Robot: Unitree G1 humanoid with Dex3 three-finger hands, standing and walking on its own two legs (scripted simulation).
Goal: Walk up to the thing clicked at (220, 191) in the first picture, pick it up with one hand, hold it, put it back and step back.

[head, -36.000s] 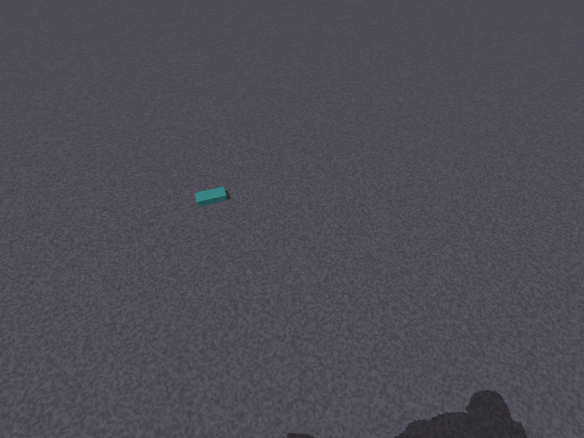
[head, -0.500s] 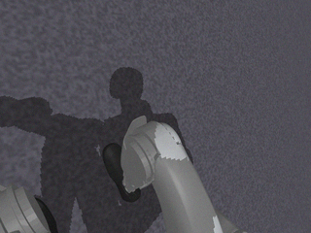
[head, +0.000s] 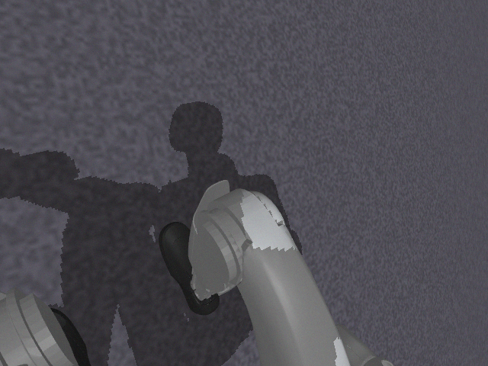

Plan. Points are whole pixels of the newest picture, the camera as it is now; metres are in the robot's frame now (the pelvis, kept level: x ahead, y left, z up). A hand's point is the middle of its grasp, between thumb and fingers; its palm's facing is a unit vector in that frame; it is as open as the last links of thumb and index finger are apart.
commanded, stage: close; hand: left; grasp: from above
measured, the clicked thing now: out of the picture +0.51 +0.36 -0.30
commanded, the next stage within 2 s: settle in 1.08 s
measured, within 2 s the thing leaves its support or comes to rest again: leaves its support in 1.50 s
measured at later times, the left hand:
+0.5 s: hand out of the picture +0.49 +0.34 -0.27, palm faces -0.46 -0.15 -0.88, open 9.6 cm
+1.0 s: hand out of the picture +0.49 +0.34 -0.27, palm faces -0.45 -0.15 -0.88, open 9.4 cm
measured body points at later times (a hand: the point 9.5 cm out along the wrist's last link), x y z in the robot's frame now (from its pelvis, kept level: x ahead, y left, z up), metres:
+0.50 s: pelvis +0.00 +0.00 +0.00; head +0.32 +0.14 +0.29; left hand +0.51 +0.34 -0.22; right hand +0.04 -0.25 -0.04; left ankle +0.06 +0.12 -0.28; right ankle +0.14 -0.12 -0.28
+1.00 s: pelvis +0.00 +0.00 +0.00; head +0.31 +0.14 +0.29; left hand +0.51 +0.34 -0.22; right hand +0.04 -0.25 -0.04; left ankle +0.06 +0.12 -0.28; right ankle +0.14 -0.12 -0.28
